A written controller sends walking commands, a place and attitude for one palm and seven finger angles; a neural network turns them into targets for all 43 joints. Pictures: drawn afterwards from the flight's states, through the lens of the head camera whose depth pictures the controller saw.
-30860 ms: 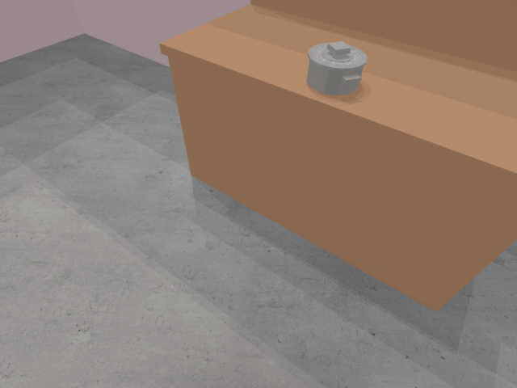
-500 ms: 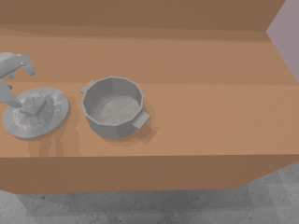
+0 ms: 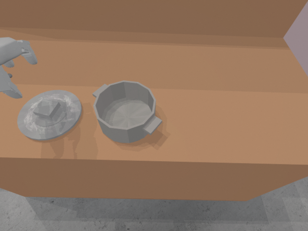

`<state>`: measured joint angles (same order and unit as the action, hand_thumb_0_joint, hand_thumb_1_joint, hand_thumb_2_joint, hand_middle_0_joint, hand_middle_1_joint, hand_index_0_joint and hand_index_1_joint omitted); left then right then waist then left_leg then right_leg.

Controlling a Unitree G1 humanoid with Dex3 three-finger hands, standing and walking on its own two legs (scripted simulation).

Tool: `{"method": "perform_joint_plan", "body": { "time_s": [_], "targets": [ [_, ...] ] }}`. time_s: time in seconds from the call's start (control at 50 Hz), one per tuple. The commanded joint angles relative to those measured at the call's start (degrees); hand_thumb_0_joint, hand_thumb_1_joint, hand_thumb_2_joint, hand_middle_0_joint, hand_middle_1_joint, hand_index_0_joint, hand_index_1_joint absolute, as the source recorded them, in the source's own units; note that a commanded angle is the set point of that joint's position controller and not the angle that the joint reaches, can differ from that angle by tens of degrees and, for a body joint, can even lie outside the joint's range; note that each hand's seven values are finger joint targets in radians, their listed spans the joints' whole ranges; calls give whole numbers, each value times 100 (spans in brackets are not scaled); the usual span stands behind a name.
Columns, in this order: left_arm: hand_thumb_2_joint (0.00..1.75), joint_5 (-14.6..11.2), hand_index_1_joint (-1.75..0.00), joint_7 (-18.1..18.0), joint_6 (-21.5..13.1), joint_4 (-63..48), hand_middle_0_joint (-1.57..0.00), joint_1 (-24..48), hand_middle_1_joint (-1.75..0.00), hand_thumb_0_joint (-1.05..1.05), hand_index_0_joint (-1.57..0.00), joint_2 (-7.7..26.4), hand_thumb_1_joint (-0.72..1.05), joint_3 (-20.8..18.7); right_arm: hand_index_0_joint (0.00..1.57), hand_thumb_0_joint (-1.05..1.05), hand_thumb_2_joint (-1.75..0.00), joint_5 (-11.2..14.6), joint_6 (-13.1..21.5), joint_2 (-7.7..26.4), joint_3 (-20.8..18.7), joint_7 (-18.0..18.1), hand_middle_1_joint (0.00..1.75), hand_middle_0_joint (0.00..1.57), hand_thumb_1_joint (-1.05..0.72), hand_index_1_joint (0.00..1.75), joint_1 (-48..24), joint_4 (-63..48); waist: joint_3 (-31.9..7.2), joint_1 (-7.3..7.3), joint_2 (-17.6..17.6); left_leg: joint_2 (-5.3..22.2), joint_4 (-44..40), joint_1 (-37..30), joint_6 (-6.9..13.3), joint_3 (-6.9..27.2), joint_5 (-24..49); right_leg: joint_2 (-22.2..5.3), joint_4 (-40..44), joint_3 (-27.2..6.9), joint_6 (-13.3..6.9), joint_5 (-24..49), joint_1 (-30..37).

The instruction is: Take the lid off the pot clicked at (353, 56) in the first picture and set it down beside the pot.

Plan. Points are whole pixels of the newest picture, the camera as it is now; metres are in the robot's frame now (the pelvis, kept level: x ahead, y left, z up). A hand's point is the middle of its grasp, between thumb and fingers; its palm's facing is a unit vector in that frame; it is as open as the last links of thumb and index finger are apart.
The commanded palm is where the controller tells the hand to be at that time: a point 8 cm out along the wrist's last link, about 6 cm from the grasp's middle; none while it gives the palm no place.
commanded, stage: raise the empty hand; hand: left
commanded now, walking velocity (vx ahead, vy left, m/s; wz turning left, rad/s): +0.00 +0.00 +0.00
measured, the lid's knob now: (47, 108) +0.45 +0.33 +0.01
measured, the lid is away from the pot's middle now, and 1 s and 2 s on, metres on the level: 0.24 0.24 0.24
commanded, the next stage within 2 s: draw the hand back to the body in 0.06 s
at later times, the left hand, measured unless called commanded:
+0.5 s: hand (17, 81) +0.41 +0.31 +0.15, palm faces -0.29 -0.05 -0.95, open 11.0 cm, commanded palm +0.38 +0.32 +0.22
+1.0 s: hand (35, 78) +0.38 +0.24 +0.20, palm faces +0.43 -0.86 -0.28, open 10.6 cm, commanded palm +0.32 +0.29 +0.21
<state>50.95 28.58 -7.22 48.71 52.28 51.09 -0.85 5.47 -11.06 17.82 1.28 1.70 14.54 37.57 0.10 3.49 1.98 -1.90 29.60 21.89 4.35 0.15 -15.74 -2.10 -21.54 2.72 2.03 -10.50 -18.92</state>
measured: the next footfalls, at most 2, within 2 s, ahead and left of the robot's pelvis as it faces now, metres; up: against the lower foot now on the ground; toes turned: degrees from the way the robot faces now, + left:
none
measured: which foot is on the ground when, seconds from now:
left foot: down 0.00-1.00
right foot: down 0.00-1.00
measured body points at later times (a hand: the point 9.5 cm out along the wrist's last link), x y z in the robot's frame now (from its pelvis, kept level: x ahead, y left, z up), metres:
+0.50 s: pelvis +0.00 +0.00 +0.00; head +0.06 -0.01 +0.45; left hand +0.42 +0.31 +0.21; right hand +0.09 -0.27 -0.12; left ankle -0.02 +0.07 -0.74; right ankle -0.01 -0.16 -0.74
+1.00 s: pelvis +0.01 -0.04 +0.01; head +0.03 -0.05 +0.46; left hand +0.35 +0.28 +0.22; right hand +0.17 -0.28 -0.09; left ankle -0.02 +0.07 -0.74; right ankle -0.01 -0.16 -0.74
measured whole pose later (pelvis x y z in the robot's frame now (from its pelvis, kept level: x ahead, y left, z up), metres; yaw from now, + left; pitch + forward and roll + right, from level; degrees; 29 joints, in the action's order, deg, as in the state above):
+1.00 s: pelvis +0.01 -0.04 +0.01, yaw -2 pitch -1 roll -1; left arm -2.7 -4.3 -5.3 13.2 17.2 27.9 -21.3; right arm 2.5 0.8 13.5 2.7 3.1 10.5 36.7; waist 2.7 -0.1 1.8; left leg 0.7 22.3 5.8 0.8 -1.4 -15.2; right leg 0.5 -19.4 0.9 0.0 -11.8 -6.2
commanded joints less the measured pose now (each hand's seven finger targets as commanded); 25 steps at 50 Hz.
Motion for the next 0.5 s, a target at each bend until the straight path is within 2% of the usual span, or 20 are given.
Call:
{"method": "perform_joint_plan", "body": {
  "time_s": [0.0, 0.04, 0.08, 0.1, 0.12, 0.14, 0.16, 0.18, 0.2, 0.22, 0.26, 0.28, 0.3, 0.32, 0.34, 0.38, 0.4, 0.42, 0.44, 0.48],
  "targets": [
    [51, -175, -95, -145, 23, -56, -30, 2238, -95, 0, -30, 1864, 5, -600, 20, 0, -90, 56, 148, 1037, -280, 94, 30, 20, -90, 30, 363, -341, -1757, 119, 109, 105, -269, -1278, 35, 216, 2160, 462, 25, 230, -336, 1036, 274],
    [51, -115, -95, -106, 74, -169, -30, 2567, -95, 0, -30, 1590, 5, -261, 20, 0, -90, 52, 112, 1058, -298, 72, 30, 20, -90, 30, 313, -352, -1785, 129, 146, 94, -335, -1257, 30, 181, 2074, 437, 23, 206, -347, 1084, 328],
    [51, 1, -95, -129, 90, -587, -30, 2995, -95, 0, -30, 1372, 5, 29, 20, 0, -90, 50, 113, 1028, -319, 61, 30, 20, -90, 30, 284, -367, -1968, 150, 476, 124, -334, -1537, 8, 223, 2222, 452, 54, 201, -365, 977, 181],
    [51, 33, -95, -167, 55, -1003, -30, 3197, -95, 0, -30, 1471, 5, -35, 20, 0, -90, 39, 124, 1022, -343, 47, 30, 20, -90, 30, 268, -381, -2210, 133, 809, 152, -306, -1845, -11, 275, 2499, 458, 59, 183, -385, 988, 157],
    [51, 44, -95, -205, -8, -1446, -30, 3252, -95, 0, -30, 1642, 5, -216, 20, 0, -90, -6, 153, 1020, -356, 42, 30, 20, -90, 30, 204, -477, -2494, 71, 937, 174, -252, -2089, -39, 349, 2998, 453, 54, 160, -412, 1128, 211],
    [51, 58, -95, -266, -50, -1742, -30, 3304, -95, 0, -30, 1957, 5, -536, 20, 0, -90, -49, 162, 1024, -379, 38, 30, 20, -90, 30, 267, -472, -2843, 63, 1099, 152, -198, -2370, -48, 425, 3296, 481, 58, 142, -418, 1214, 289],
    [51, 19, -95, -286, -74, -1604, -30, 2855, -95, 0, -30, 1963, 5, -671, 20, 0, -90, -48, 205, 986, -369, 42, 30, 20, -90, 30, 265, -529, -2898, 36, 1042, 132, -174, -2398, -43, 429, 3543, 483, 51, 139, -411, 1304, 334],
    [51, -70, -95, -278, -117, -1491, -30, 2477, -95, 0, -30, 2187, 5, -1009, 20, 0, -90, -53, 211, 997, -353, 43, 30, 20, -90, 30, 258, -522, -2791, -20, 790, 128, -190, -2239, -35, 452, 3603, 467, 46, 162, -394, 1405, 449],
    [51, -164, -95, -238, -89, -1019, -30, 2012, -95, 0, -30, 2006, 5, -974, 20, 0, -90, -37, 210, 978, -333, 33, 30, 20, -90, 30, 228, -521, -2468, -6, 538, 104, -211, -1918, 11, 381, 3342, 449, 38, 169, -367, 1431, 479],
    [51, -218, -95, -240, -74, -886, -30, 1774, -95, 0, -30, 2140, 5, -1146, 20, 0, -90, -19, 198, 1021, -338, 4, 30, 20, -90, 30, 262, -536, -2312, -58, 347, 109, -256, -1713, 10, 356, 3311, 419, 19, 156, -368, 1560, 610],
    [51, -226, -95, -237, 75, -793, -30, 1430, -95, 0, -30, 1890, 5, -921, 20, 0, -90, 5, 145, 997, -313, -57, 30, 20, -90, 30, 165, -629, -1938, -64, 181, 80, -342, -1401, -12, 290, 2960, 405, -28, 180, -351, 1507, 691],
    [51, -191, -95, -234, 139, -907, -30, 1404, -95, 0, -30, 1658, 5, -697, 20, 0, -90, 10, 141, 985, -325, -84, 30, 20, -90, 30, 119, -689, -1818, -52, 261, 80, -358, -1375, -18, 272, 2868, 404, -3, 174, -355, 1444, 611],
    [51, -153, -95, -252, 182, -1384, -30, 1492, -95, 0, -30, 1726, 5, -737, 20, 0, -90, 18, 121, 980, -342, -119, 30, 20, -90, 30, 70, -741, -1923, -77, 389, 111, -373, -1503, -35, 320, 2911, 395, -1, 174, -363, 1371, 630],
    [51, -108, -95, -251, 205, -1934, -30, 1523, -95, 0, -30, 1599, 5, -635, 20, 0, -90, -7, 127, 967, -365, -154, 30, 20, -90, 30, -76, -886, -2140, -93, 676, 117, -335, -1714, -40, 341, 3239, 371, 12, 121, -383, 1456, 634],
    [51, -118, -95, -303, 209, -2471, -30, 1449, -95, 0, -30, 1927, 5, -960, 20, 0, -90, -31, 122, 956, -398, -184, 30, 20, -90, 30, -37, -902, -2454, -134, 791, 127, -292, -1999, -39, 426, 3466, 390, 5, 123, -380, 1467, 725],
    [51, -191, -95, -310, 181, -3049, -30, 1247, -95, 0, -30, 2169, 5, -1315, 20, 0, -90, -64, 160, 930, -395, -187, 30, 20, -90, 30, -80, -980, -2778, -152, 935, 126, -264, -2351, -40, 525, 3948, 406, 37, 131, -377, 1576, 761],
    [51, -278, -95, -285, 198, -2960, -30, 937, -95, 0, -30, 2134, 5, -1412, 20, 0, -90, -76, 189, 904, -386, -177, 30, 20, -90, 30, -114, -1001, -2646, -141, 861, 111, -271, -2276, -10, 511, 3896, 400, 78, 137, -359, 1569, 752],
    [51, -361, -95, -280, 203, -2914, -30, 704, -95, 0, -30, 2375, 5, -1722, 20, 0, -90, -92, 202, 960, -390, -176, 30, 20, -90, 30, -63, -996, -2569, -185, 689, 121, -264, -2179, 9, 501, 3945, 384, 84, 129, -351, 1666, 818],
    [51, -467, -95, -263, 242, -2701, -30, 361, -95, 0, -30, 2466, 5, -1909, 20, 0, -90, -96, 209, 941, -366, -176, 30, 20, -90, 30, -67, -950, -2389, -201, 432, 92, -293, -1948, 47, 449, 3659, 373, 59, 144, -316, 1685, 967],
    [51, -567, -95, -190, 353, -2441, -30, 152, -95, 0, -30, 2015, 5, -1557, 20, 0, -90, -62, 200, 918, -328, -166, 30, 20, -90, 30, -140, -958, -1912, -168, 142, 77, -400, -1616, 31, 369, 3164, 361, 92, 180, -290, 1574, 893]
  ]
}}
